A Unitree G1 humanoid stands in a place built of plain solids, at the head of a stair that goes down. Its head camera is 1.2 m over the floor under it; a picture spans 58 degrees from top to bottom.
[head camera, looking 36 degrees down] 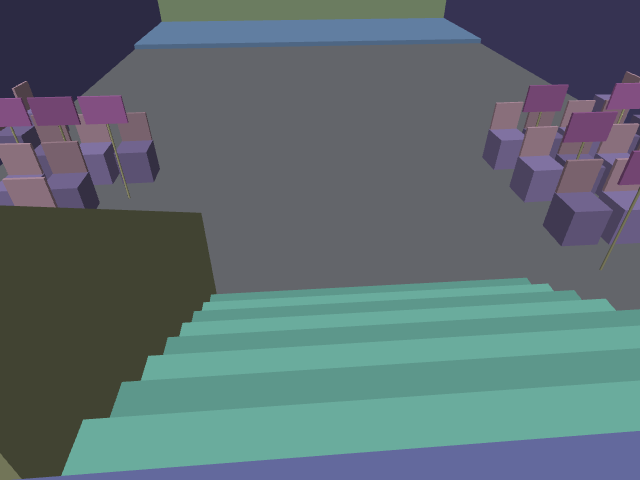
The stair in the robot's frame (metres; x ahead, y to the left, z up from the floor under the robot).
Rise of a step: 0.19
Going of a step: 0.29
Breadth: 2.94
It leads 4 degrees to the left of straight ahead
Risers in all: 9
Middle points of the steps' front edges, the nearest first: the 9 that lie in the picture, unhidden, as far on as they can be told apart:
0.68 -0.66 0.00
0.97 -0.64 -0.18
1.25 -0.62 -0.37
1.54 -0.60 -0.56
1.83 -0.57 -0.74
2.11 -0.55 -0.93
2.40 -0.53 -1.11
2.69 -0.51 -1.30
2.98 -0.48 -1.48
